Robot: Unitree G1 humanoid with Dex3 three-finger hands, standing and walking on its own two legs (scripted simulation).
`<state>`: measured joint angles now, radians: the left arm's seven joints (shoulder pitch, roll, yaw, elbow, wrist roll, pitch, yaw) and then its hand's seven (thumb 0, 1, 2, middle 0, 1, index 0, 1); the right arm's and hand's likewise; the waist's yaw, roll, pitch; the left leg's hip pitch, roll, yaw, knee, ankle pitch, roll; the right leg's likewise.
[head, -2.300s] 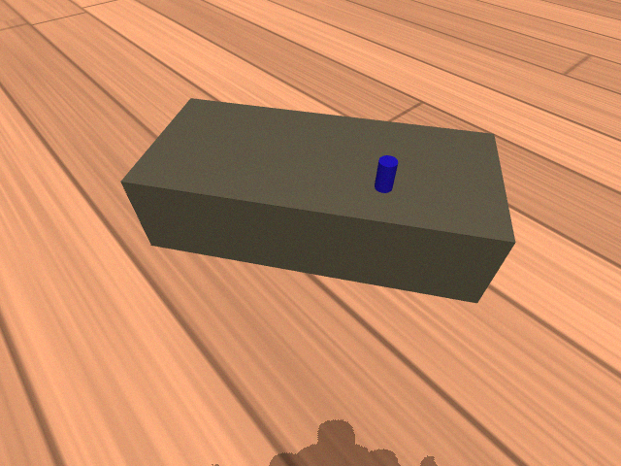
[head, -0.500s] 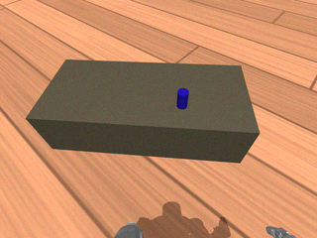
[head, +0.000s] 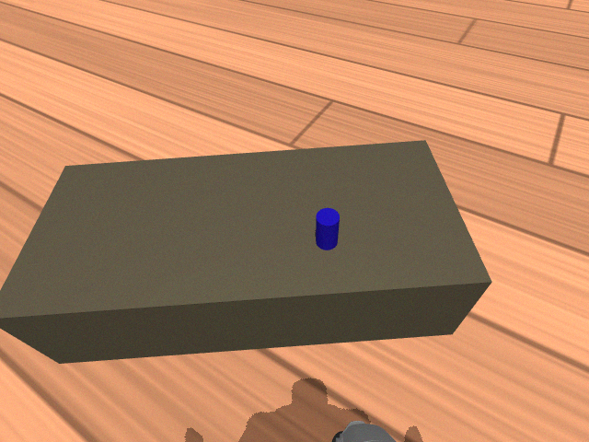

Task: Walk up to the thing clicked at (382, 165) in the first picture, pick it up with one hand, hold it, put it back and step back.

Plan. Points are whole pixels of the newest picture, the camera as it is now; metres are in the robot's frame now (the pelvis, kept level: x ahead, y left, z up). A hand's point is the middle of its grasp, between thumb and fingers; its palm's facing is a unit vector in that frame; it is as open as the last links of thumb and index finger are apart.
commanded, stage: walk up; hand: right
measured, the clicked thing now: (327, 229) +0.70 -0.13 -0.34
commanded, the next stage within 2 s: none
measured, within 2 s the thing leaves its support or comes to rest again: neither
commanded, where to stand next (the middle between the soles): +0.23 +0.09 m, yaw -1 degrees
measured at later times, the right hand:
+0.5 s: hand (419, 420) +0.17 -0.18 -0.14, palm faces -0.05 +0.91 -0.42, open 7.4 cm
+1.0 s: hand (396, 402) +0.20 -0.16 -0.15, palm faces +0.04 +0.92 -0.39, open 7.4 cm
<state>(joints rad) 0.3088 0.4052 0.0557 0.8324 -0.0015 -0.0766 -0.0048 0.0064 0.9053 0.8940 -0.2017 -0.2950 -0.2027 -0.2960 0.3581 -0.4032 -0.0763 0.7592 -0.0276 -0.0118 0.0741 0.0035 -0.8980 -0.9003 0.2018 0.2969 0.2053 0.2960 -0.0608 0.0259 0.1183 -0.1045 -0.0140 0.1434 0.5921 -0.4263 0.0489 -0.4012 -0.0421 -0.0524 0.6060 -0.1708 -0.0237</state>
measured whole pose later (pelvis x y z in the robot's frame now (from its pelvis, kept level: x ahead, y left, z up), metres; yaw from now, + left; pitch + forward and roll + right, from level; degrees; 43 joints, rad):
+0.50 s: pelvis +0.11 +0.11 -0.01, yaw +0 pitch -2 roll +0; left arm 0.31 0.45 0.06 0.85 0.01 -0.02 0.01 0.01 0.90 0.89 -0.20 -0.30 -0.20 -0.30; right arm 0.31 -0.41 -0.07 0.86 -0.03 -0.02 0.05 0.00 -0.90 -0.90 0.20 0.30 0.20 0.30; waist 0.02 -0.03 0.08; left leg -0.38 0.05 0.04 0.73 -0.30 0.00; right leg -0.35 -0.11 0.05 0.84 -0.45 -0.01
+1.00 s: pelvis +0.13 +0.11 +0.00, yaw -2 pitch -3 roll +0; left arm 0.15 0.37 0.04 0.95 0.02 0.02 -0.02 0.01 0.91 0.89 -0.20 -0.29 -0.20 -0.30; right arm 0.21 -0.38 -0.02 0.91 0.00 -0.03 -0.03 0.00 -0.90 -0.90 0.20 0.30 0.21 0.30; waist -0.02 0.02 0.12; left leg -0.31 0.05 0.07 0.70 -0.38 0.01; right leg -0.29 0.00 -0.02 0.65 -0.32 -0.02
